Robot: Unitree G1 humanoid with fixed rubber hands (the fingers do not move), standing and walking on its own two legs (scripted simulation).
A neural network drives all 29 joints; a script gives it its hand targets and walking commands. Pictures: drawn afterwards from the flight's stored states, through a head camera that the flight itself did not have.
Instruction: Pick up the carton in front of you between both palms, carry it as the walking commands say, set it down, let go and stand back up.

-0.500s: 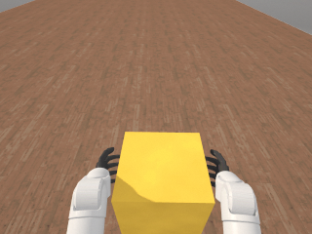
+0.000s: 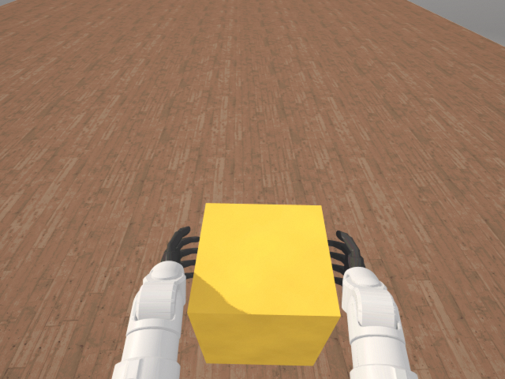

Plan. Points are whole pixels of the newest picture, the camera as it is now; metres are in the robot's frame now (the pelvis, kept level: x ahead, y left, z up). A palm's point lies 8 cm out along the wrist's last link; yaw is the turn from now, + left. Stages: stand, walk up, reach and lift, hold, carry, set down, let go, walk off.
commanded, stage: carry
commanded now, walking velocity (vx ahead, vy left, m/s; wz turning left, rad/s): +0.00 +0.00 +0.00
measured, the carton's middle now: (261, 287) +0.32 +0.00 -0.04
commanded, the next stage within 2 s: hold in 0.80 s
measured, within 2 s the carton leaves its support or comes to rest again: neither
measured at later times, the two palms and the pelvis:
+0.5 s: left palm (178, 275) +0.29 +0.14 +0.04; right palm (360, 281) +0.29 -0.16 +0.04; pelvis +0.00 -0.01 +0.00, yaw +0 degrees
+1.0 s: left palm (198, 272) +0.30 +0.10 +0.04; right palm (384, 295) +0.26 -0.19 +0.05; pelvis -0.01 -0.01 +0.01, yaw -7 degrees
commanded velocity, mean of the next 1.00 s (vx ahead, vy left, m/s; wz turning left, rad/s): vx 0.00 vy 0.00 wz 0.00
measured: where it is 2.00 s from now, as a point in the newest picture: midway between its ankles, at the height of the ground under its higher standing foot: outside the picture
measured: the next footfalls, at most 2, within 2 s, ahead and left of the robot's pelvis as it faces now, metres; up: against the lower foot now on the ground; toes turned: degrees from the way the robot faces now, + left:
none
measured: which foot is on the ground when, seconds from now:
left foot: down 0.00-1.00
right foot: down 0.00-1.00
